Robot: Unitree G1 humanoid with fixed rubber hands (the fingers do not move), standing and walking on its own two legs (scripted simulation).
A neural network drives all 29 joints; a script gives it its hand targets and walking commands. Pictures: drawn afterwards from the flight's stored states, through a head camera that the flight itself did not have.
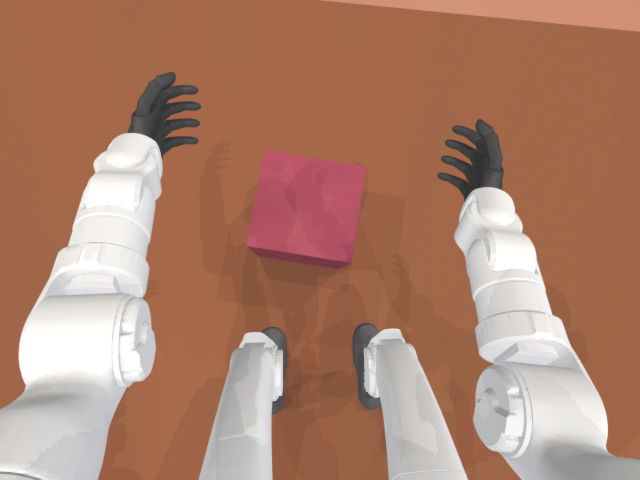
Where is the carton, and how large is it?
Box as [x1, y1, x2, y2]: [246, 149, 365, 268]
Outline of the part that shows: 264,149 246,245 259,256 333,268 340,268 350,263 352,257 365,167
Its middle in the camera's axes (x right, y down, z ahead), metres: -0.03 -0.04 +0.90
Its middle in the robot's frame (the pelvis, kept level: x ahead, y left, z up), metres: +0.49 +0.01 -0.53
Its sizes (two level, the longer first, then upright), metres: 0.210 0.200 0.250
